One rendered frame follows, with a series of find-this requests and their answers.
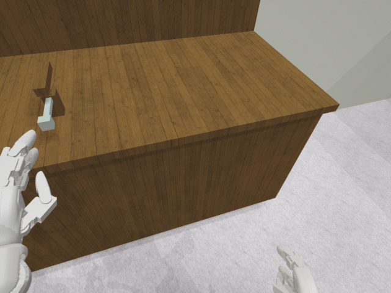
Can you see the counter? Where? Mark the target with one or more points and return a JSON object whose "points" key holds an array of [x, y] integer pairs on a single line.
{"points": [[167, 112]]}

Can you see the robot right hand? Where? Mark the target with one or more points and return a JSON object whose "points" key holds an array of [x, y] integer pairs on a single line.
{"points": [[300, 281]]}

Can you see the tap lever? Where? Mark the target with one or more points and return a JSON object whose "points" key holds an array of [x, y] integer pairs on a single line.
{"points": [[46, 121]]}

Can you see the robot left hand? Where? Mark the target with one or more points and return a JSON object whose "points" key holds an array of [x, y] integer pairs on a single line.
{"points": [[15, 164]]}

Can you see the robot left forearm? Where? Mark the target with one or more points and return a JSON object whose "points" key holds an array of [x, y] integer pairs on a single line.
{"points": [[15, 275]]}

